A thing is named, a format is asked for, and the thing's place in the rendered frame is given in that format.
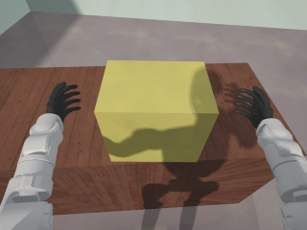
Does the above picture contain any left robot forearm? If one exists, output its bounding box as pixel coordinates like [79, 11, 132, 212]
[0, 113, 63, 214]

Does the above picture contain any right robot upper arm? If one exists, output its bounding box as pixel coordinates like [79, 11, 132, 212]
[280, 201, 307, 230]

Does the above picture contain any carton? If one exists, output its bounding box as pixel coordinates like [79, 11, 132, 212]
[94, 60, 220, 163]

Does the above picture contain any pedestal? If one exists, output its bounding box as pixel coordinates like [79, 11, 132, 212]
[0, 62, 307, 216]

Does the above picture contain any robot left hand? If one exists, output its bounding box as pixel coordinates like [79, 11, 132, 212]
[45, 81, 81, 122]

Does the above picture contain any right robot forearm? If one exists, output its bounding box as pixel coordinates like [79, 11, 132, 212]
[256, 118, 307, 204]

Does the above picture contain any robot right hand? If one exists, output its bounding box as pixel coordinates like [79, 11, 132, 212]
[233, 85, 273, 129]

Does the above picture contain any left robot upper arm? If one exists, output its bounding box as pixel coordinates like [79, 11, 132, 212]
[0, 201, 54, 230]

